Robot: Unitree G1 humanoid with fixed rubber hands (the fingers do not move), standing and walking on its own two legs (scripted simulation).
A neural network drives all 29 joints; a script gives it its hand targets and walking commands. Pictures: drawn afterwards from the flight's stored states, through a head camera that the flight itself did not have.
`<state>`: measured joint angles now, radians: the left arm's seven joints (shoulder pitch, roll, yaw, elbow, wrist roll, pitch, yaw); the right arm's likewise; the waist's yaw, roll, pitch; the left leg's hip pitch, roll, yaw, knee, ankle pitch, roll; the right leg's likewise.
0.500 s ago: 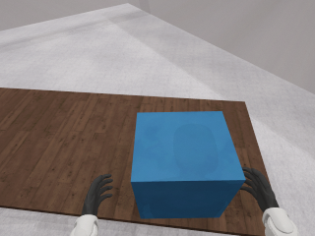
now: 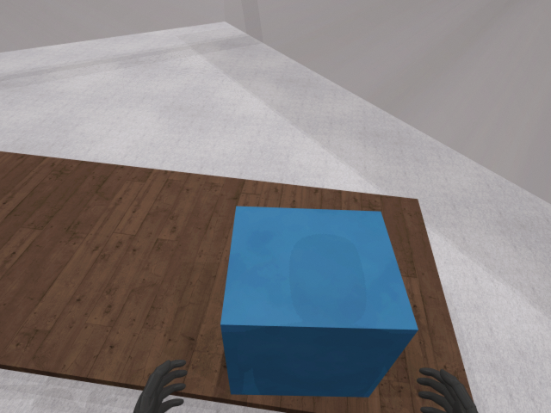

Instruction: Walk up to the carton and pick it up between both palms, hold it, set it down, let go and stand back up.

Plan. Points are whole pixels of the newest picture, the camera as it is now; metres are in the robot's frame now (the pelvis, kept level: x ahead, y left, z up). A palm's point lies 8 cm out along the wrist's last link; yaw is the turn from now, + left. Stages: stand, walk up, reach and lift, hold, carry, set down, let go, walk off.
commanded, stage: set down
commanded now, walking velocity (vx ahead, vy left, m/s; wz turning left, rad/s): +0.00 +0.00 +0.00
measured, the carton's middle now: (304, 304) +0.36 -0.02 -0.08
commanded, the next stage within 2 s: let go in 0.72 s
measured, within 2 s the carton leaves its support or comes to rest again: neither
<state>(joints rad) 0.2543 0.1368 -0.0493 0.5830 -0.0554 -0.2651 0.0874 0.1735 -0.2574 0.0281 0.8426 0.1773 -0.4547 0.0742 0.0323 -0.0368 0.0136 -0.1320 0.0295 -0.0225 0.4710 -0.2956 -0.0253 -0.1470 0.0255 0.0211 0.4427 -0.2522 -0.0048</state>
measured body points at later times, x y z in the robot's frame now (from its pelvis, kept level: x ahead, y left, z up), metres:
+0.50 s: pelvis -0.01 +0.01 +0.00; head -0.03 +0.02 +0.45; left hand +0.15 +0.23 -0.08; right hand +0.15 -0.22 -0.07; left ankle -0.02 +0.13 -0.74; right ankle -0.01 -0.12 -0.74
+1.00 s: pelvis +0.00 +0.01 +0.00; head +0.00 +0.03 +0.45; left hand +0.16 +0.22 -0.09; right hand +0.15 -0.22 -0.08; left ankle -0.02 +0.13 -0.74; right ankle -0.01 -0.12 -0.74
